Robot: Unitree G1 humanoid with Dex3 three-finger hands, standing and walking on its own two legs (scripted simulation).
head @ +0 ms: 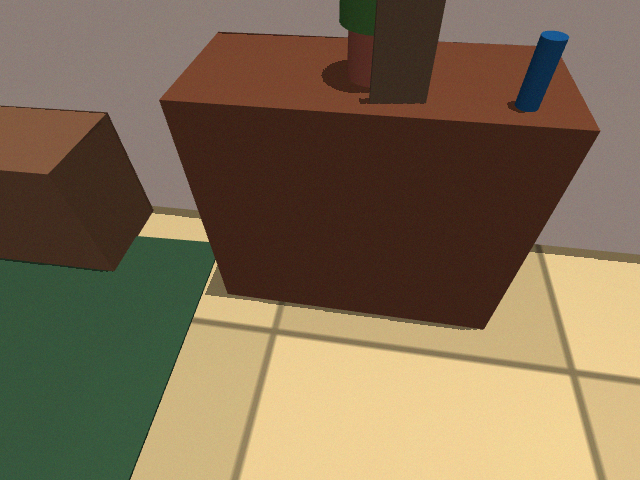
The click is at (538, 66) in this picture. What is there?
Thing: slim round
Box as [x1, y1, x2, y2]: [515, 31, 568, 111]
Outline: 566,34 558,31 544,31 541,33 515,102 515,106 517,108 525,111 534,111 538,108 567,41 568,36
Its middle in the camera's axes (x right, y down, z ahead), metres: +0.45 -0.34 +0.79
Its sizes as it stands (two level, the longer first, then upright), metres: 0.049 0.049 0.145
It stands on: a support 0.80 m high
